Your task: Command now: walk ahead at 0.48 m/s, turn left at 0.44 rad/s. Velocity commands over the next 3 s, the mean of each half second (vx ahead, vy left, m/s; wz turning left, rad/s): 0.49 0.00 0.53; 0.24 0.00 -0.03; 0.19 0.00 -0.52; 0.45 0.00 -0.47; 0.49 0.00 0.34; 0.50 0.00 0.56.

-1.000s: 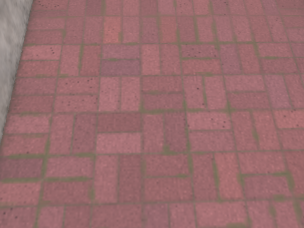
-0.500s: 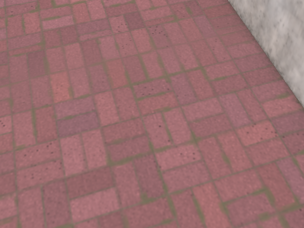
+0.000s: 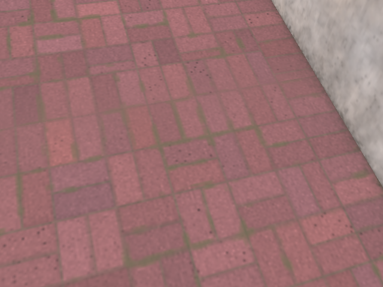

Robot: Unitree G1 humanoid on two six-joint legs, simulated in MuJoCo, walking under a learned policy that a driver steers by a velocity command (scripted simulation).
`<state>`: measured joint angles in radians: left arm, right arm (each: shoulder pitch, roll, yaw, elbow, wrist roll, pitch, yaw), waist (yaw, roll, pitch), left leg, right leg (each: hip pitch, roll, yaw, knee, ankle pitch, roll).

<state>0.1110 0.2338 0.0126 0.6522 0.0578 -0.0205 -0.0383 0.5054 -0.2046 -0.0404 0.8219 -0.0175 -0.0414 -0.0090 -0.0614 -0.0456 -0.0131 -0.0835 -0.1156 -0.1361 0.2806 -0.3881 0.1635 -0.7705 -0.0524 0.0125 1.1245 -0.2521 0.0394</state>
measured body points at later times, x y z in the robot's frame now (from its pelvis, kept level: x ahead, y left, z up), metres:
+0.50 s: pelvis +0.26 +0.00 +0.03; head +0.28 +0.00 +0.48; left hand +0.18 +0.26 -0.09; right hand +0.53 -0.16 -0.04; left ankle +0.31 +0.15 -0.56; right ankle +0.22 -0.11 -0.71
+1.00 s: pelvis +0.45 +0.12 +0.08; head +0.48 +0.15 +0.53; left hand +0.51 +0.39 -0.05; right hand +0.59 -0.11 -0.03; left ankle +0.44 +0.19 -0.66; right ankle +0.53 +0.01 -0.55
